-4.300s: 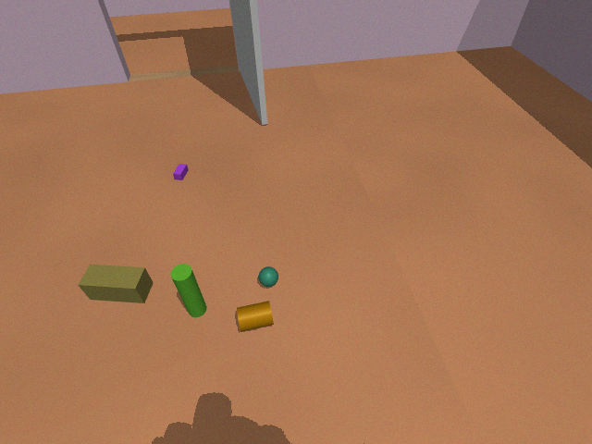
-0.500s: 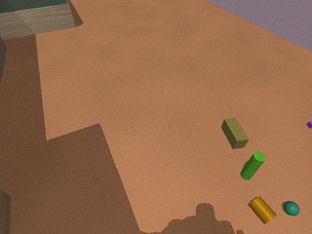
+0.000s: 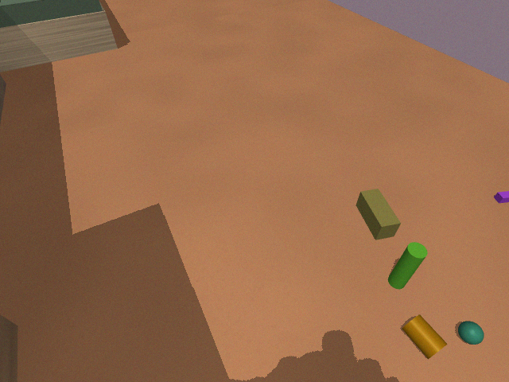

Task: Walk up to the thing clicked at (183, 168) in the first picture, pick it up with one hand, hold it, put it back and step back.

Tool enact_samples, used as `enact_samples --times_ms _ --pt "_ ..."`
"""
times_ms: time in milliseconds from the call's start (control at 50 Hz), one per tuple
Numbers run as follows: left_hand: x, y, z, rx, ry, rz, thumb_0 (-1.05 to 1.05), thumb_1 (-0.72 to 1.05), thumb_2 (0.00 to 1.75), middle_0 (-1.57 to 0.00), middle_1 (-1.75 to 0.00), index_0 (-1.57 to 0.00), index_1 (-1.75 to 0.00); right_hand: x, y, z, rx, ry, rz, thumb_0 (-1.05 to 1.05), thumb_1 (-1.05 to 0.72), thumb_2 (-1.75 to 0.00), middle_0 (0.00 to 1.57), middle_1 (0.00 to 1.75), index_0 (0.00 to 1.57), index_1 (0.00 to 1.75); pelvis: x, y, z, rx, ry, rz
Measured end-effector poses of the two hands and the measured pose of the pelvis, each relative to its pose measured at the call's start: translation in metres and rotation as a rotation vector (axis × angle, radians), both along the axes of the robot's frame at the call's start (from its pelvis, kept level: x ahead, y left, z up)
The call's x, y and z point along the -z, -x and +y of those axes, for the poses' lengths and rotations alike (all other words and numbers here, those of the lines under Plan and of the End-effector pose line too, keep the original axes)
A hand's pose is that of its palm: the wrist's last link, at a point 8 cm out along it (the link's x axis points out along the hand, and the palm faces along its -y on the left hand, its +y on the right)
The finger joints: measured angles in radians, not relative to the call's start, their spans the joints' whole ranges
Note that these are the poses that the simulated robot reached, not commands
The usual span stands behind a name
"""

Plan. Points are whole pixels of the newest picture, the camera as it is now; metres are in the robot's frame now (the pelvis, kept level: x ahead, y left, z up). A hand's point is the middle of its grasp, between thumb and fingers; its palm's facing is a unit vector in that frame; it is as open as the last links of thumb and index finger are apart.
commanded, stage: stand
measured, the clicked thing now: (506, 196) +1.20 -1.23 -0.76
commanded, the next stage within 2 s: none
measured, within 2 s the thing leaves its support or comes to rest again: neither
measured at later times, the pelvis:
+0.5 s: pelvis +0.01 +0.00 +0.00, yaw +0 degrees
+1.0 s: pelvis +0.02 -0.01 +0.00, yaw +0 degrees
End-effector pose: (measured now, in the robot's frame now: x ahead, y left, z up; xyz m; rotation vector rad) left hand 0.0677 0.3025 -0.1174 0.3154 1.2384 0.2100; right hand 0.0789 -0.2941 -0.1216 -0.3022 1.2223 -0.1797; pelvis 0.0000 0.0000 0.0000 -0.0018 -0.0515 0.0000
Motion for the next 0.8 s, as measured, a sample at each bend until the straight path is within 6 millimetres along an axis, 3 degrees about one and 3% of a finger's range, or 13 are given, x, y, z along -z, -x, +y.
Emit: enact_samples --times_ms 280,800 --pt "0.000 0.001 -0.004 0.001 0.002 0.009 0.00 0.91 0.89 -0.20 -0.30 -0.20 -0.30 0.003 0.015 -0.005 0.012 0.004 0.034 0.00 -0.91 -0.90 0.20 0.30 0.20 0.30 0.000 -0.001 -0.003 0.002 -0.002 0.004" --pt "-0.001 -0.019 -0.006 0.009 0.003 -0.010 0.00 0.91 0.89 -0.20 -0.30 -0.20 -0.30 0.000 -0.006 -0.006 0.000 0.011 0.008 0.00 -0.91 -0.90 0.20 0.30 0.20 0.30 0.000 -0.014 -0.004 0.004 -0.002 0.014"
